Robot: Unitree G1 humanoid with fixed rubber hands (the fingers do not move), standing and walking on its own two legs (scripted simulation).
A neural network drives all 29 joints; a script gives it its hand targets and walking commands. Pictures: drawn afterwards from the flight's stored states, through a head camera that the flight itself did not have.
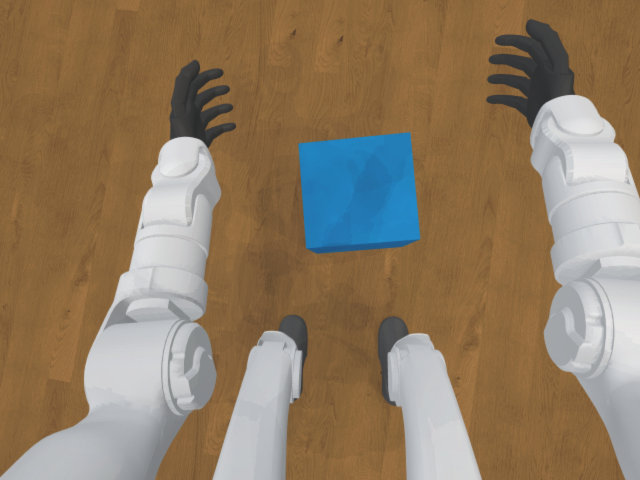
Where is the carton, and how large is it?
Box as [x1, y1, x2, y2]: [298, 132, 419, 253]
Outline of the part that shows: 409,132 298,143 306,248 317,253 402,246 419,239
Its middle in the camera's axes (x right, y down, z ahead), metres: +0.08 -0.09 +0.84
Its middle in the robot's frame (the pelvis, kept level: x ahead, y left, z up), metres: +0.50 -0.02 -0.52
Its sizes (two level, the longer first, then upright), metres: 0.210 0.200 0.250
